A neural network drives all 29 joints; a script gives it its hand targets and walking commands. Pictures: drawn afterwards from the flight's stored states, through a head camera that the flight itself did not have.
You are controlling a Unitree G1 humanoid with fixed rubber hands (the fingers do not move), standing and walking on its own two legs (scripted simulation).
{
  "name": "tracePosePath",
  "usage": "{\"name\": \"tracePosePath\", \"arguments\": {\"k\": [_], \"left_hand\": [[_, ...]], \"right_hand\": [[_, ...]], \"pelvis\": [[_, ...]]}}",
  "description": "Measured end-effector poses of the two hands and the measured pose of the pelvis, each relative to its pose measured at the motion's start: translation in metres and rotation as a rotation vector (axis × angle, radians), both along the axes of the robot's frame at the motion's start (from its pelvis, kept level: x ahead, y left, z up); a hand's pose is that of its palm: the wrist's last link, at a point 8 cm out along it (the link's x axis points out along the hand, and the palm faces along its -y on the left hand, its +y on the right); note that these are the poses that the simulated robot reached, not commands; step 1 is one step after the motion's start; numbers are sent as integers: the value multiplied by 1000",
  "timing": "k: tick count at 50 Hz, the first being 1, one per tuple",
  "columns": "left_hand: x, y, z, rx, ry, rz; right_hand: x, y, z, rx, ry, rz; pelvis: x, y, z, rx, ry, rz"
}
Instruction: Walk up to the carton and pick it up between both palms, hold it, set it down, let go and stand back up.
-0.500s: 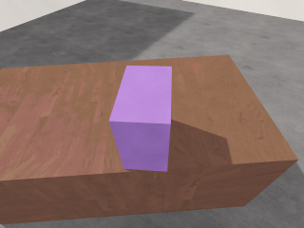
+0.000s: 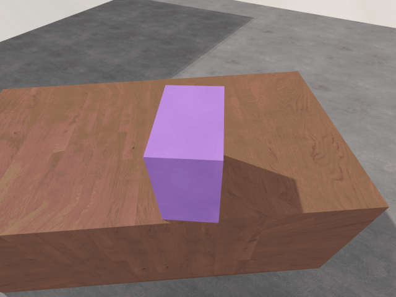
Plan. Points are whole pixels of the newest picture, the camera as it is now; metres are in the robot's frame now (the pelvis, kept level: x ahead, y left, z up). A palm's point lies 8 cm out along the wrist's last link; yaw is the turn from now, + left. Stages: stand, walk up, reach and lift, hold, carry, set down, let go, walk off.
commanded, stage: stand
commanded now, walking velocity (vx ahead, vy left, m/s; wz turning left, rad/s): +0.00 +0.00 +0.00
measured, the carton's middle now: (192, 154) +0.49 +0.04 -0.04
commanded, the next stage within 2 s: walk up in 1.72 s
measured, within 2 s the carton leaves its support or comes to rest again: neither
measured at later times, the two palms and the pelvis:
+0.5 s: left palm out of the picture -0.03 +0.20 -0.15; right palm out of the picture -0.03 -0.20 -0.15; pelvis +0.01 +0.00 +0.00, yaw +0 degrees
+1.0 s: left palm out of the picture -0.01 +0.20 -0.15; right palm out of the picture -0.01 -0.21 -0.15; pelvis +0.02 +0.00 +0.00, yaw +0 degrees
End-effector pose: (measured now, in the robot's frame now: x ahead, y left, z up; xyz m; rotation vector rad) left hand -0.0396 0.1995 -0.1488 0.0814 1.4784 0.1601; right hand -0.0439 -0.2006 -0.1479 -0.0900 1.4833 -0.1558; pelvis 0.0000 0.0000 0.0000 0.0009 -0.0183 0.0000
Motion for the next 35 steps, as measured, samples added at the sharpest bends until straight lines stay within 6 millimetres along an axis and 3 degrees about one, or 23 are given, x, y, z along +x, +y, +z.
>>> {"name": "tracePosePath", "arguments": {"k": [20,35], "left_hand": [[1,-1,-1,-7,17,7],[25,-1,1,7,-21,7]], "right_hand": [[7,-2,3,-4,0,-2],[24,-6,2,-7,-7,-3]], "pelvis": [[5,-1,0,3,24,0],[19,-3,0,1,20,2]]}}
